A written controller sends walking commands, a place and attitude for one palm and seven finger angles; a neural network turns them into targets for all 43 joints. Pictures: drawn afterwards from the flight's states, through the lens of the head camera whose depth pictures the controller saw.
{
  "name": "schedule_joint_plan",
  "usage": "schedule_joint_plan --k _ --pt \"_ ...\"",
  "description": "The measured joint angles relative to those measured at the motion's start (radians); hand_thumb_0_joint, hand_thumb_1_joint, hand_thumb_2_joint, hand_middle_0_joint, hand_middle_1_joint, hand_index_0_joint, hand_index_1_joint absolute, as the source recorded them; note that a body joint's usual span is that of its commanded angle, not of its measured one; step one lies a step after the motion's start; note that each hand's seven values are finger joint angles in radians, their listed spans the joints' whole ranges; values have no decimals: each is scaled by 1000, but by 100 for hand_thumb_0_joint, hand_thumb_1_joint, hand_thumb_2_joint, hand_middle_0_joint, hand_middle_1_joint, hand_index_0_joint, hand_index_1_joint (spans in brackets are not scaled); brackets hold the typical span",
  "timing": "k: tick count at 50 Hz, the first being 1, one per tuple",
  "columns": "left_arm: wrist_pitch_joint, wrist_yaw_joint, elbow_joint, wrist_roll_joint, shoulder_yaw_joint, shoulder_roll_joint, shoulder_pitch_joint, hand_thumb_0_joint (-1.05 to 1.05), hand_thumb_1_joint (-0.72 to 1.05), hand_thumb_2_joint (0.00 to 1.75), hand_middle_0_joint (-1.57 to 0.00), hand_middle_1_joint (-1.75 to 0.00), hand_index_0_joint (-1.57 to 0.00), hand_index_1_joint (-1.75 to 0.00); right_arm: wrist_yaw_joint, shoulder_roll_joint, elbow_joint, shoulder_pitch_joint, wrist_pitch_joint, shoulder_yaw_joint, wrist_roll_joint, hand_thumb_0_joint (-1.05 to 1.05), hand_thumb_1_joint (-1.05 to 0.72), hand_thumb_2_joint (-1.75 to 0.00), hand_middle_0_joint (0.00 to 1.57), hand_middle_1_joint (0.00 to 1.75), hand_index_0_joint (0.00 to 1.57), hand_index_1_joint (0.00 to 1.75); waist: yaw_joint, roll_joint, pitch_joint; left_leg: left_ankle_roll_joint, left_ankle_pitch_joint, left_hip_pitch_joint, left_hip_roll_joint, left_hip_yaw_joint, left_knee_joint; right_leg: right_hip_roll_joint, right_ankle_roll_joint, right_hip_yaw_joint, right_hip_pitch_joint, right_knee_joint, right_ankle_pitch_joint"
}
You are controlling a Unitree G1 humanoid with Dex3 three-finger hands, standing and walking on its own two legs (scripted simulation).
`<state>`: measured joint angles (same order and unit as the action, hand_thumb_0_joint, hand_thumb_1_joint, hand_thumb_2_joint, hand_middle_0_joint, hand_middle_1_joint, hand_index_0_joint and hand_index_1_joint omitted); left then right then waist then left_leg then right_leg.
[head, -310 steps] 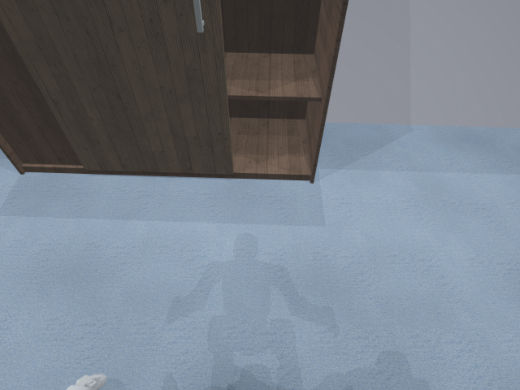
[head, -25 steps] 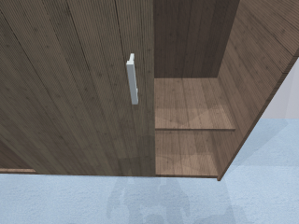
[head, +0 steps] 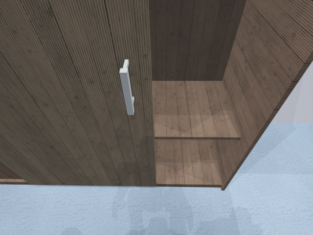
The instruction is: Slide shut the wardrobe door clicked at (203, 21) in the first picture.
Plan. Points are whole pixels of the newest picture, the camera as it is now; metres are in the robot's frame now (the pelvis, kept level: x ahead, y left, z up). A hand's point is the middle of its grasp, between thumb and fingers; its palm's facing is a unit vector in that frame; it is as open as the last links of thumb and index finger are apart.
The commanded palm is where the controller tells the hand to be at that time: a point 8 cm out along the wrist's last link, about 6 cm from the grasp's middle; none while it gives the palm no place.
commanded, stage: come to a stop and stand still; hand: left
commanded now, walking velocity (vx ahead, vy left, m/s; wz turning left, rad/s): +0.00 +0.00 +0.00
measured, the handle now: (128, 88) +0.48 +0.11 +0.12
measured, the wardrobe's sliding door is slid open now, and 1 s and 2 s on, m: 0.42 0.42 0.42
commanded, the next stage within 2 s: look again from close up in 0.28 s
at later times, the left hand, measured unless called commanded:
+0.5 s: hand out of the picture +0.01 +0.16 -0.17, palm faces +0.04 -0.98 -0.21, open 7.3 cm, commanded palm none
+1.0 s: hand out of the picture -0.01 +0.15 -0.18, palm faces +0.05 -0.98 -0.18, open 7.3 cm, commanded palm none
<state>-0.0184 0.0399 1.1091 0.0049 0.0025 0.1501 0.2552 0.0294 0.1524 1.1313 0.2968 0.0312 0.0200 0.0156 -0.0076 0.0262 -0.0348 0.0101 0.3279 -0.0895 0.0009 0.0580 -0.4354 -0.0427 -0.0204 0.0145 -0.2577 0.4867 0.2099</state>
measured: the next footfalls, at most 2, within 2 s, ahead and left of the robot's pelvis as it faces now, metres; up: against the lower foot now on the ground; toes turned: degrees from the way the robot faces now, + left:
none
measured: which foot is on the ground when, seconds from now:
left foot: down 0.00-1.00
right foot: down 0.00-1.00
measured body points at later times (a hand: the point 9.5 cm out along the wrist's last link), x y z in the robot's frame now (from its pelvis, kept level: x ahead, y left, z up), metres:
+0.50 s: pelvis +0.01 -0.01 +0.00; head +0.02 -0.02 +0.45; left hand +0.01 +0.21 -0.15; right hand +0.00 -0.23 -0.16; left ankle -0.06 +0.11 -0.74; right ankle +0.03 -0.13 -0.74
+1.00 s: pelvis +0.00 -0.01 +0.00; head +0.01 -0.01 +0.45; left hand -0.01 +0.21 -0.16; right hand -0.03 -0.22 -0.16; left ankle -0.06 +0.11 -0.74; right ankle +0.03 -0.13 -0.74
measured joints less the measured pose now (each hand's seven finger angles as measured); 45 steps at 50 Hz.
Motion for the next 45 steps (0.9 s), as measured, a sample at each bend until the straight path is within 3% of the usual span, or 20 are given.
schedule_joint_plan --k 21,45 --pt "4 -2 1 0 -3 2 9 1 93 90 -20 -30 -20 -30 2 5 9 -10 -5 0 0 0 -91 -90 20 29 20 29 5 -8 0 -21 -1 19 -25 -16 17 23 20 21 26 -22 1" --pt "6 -1 15 1 -2 -18 45 1 92 90 -20 -30 -20 -30 7 -28 27 34 -1 3 -3 0 -91 -90 20 30 20 29 7 -18 5 -18 0 19 -27 -11 14 25 18 16 30 -31 -5"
